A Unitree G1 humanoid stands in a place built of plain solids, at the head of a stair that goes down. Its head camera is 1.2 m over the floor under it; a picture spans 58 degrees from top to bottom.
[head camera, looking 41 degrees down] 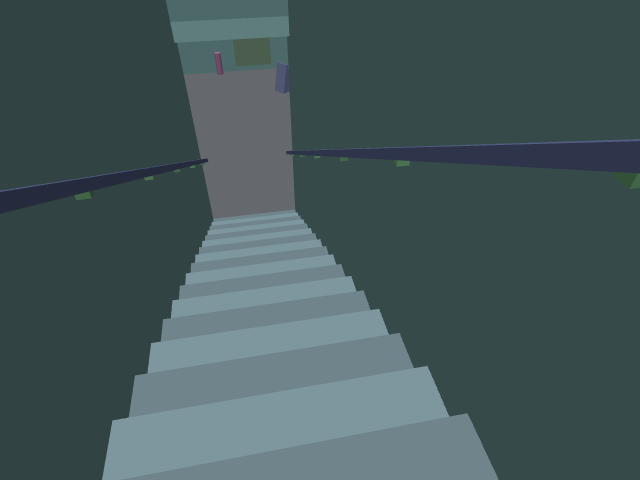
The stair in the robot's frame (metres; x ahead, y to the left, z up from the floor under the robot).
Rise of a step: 0.16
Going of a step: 0.29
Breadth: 1.20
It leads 11 degrees to the left of straight ahead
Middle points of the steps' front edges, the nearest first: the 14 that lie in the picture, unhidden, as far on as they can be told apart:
0.59 0.11 -0.16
0.86 0.16 -0.32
1.14 0.21 -0.47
1.43 0.27 -0.63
1.70 0.32 -0.79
1.99 0.37 -0.95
2.26 0.43 -1.11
2.54 0.48 -1.27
2.83 0.53 -1.43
3.11 0.59 -1.59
3.38 0.64 -1.74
3.66 0.69 -1.90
3.94 0.75 -2.06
4.22 0.80 -2.22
